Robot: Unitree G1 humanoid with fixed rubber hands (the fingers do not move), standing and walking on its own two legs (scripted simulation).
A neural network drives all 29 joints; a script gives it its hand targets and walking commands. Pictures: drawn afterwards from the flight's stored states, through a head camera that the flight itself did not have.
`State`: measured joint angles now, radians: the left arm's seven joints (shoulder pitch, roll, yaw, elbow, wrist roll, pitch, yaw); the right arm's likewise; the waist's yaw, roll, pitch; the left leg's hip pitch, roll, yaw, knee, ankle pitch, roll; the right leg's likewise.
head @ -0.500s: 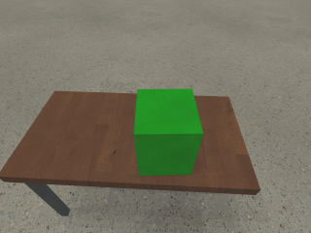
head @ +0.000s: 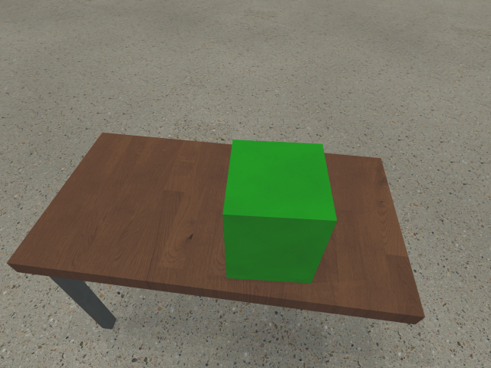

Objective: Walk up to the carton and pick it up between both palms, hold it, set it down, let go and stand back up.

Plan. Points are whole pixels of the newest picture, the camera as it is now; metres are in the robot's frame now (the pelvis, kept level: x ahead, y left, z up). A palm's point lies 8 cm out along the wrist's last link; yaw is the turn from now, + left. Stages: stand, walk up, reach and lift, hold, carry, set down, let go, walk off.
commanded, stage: walk up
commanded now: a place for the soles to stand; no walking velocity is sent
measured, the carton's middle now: (272, 213) +0.48 -0.04 -0.07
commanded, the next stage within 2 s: reach and lift in 0.18 s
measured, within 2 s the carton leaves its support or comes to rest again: neither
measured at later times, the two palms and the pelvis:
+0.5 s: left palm (118, 366) +0.17 +0.23 -0.10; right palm out of the picture +0.15 -0.26 -0.12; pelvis -0.02 -0.02 -0.02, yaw -2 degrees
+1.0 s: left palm out of the picture +0.17 +0.23 -0.09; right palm out of the picture +0.14 -0.24 -0.10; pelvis -0.01 -0.02 -0.01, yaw -1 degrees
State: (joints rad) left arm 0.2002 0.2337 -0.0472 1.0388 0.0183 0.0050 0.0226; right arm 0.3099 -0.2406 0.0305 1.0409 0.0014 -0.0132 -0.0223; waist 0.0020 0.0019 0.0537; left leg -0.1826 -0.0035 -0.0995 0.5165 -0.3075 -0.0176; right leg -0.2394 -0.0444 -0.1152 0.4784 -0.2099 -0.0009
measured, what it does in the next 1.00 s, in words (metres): stands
